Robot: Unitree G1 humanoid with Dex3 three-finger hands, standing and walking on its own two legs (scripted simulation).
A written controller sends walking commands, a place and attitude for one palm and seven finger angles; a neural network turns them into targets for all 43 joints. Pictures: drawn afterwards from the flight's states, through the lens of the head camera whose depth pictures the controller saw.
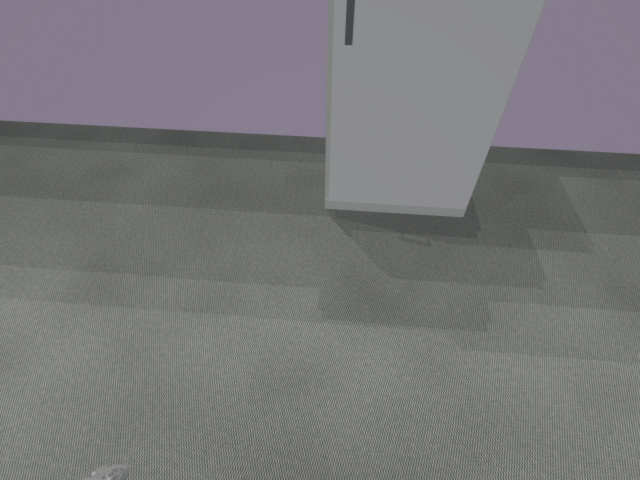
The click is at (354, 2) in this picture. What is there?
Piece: fridge door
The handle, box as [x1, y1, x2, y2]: [345, 0, 354, 44]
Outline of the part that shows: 347,0 345,44 351,44 354,0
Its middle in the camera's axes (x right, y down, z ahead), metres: +0.09 -0.73 +1.08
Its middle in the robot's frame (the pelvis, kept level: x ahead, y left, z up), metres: +1.32 -0.02 +0.18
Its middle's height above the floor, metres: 0.95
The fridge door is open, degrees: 0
